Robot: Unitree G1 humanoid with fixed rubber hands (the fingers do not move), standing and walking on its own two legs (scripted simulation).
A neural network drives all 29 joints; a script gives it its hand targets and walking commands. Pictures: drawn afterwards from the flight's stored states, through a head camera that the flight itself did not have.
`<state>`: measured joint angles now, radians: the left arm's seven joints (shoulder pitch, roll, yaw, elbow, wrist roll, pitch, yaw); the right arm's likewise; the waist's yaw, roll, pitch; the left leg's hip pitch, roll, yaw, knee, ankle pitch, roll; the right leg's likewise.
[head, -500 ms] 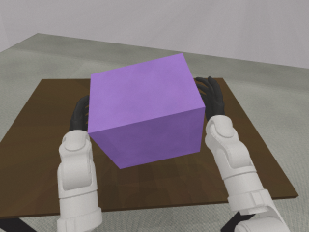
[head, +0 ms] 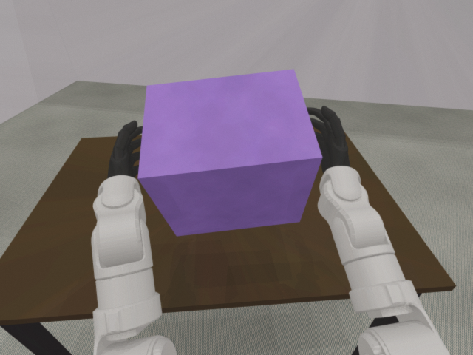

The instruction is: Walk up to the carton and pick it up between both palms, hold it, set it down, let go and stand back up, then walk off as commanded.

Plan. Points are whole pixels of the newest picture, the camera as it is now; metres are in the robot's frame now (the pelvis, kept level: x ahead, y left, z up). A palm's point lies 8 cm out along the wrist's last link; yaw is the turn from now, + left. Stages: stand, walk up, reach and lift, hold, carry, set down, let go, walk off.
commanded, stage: hold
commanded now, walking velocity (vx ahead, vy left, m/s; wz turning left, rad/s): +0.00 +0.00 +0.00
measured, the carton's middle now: (230, 159) +0.38 +0.01 +0.19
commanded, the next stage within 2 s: none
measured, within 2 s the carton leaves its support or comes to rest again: neither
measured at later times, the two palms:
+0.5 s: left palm (139, 188) +0.35 +0.16 +0.16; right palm (327, 173) +0.35 -0.15 +0.17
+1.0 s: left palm (118, 195) +0.35 +0.20 +0.15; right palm (302, 157) +0.37 -0.11 +0.19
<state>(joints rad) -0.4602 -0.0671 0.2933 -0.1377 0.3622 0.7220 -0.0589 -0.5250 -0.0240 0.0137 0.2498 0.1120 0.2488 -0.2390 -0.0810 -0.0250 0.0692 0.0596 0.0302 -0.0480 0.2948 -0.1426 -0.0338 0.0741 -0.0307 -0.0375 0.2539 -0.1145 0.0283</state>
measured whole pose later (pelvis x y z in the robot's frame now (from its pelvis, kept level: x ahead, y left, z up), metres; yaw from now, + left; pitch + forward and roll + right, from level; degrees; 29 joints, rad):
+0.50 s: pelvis -0.04 +0.00 +0.01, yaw +2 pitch -7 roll -1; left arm -0.72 -0.06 0.40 0.33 0.45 0.59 -0.05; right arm -0.73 -0.01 -0.18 0.67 -0.03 0.15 -0.13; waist -0.08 -0.07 0.09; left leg -0.10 0.04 -0.05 0.29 -0.24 0.00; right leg -0.05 -0.01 -0.05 0.26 -0.22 0.03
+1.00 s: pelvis +0.00 +0.01 +0.00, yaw +2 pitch -12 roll +0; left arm -0.57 -0.01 0.38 0.17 0.42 0.74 -0.16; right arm -0.68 0.02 -0.06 0.54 0.10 0.27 -0.25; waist -0.08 -0.10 0.09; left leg 0.06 0.02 -0.04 0.29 -0.14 -0.03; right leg 0.11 -0.03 -0.06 0.27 -0.17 0.00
